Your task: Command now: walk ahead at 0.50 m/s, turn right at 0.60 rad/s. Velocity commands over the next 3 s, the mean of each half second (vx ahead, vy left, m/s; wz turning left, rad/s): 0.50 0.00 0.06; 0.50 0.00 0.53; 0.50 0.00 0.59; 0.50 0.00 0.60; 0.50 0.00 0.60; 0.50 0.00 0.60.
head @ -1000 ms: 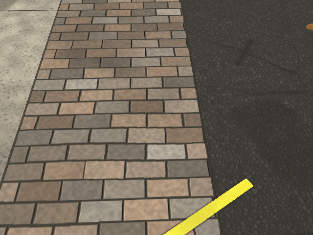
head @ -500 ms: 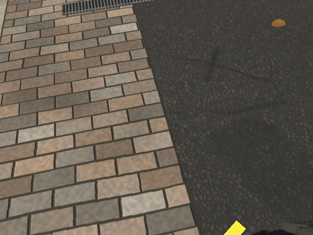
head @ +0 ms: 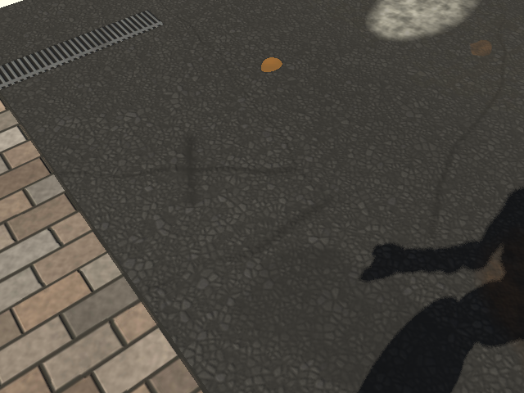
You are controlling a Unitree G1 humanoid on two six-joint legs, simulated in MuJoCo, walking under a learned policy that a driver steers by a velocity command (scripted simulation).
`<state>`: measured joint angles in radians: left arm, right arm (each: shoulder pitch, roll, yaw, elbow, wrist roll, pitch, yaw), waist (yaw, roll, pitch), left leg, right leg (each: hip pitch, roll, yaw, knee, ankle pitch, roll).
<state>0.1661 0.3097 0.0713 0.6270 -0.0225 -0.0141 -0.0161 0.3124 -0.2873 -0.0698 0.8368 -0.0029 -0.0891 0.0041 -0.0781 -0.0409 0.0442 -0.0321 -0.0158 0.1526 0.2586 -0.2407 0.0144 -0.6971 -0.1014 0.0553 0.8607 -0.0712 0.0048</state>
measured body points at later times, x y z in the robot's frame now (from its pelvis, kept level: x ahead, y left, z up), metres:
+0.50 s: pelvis +0.28 -0.06 +0.00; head +0.30 -0.06 +0.45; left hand +0.31 +0.22 -0.11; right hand +0.44 -0.32 -0.11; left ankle +0.41 +0.12 -0.68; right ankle +0.23 -0.15 -0.74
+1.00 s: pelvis +0.55 +0.03 +0.00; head +0.58 +0.06 +0.45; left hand +0.65 +0.35 -0.08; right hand +0.72 -0.21 -0.10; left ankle +0.51 +0.09 -0.74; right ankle +0.76 -0.10 -0.68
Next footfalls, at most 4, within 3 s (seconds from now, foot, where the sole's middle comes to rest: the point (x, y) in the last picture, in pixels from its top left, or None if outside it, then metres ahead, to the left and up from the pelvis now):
0.16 right None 0.26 -0.15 -0.78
0.70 left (216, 365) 0.55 0.10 -0.78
1.18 right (245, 251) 0.88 0.01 -0.78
1.70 left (116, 244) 0.93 0.40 -0.78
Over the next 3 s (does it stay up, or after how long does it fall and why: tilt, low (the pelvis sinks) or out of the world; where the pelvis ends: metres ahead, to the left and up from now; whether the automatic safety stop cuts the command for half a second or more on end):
stays up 1.15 0.84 0.00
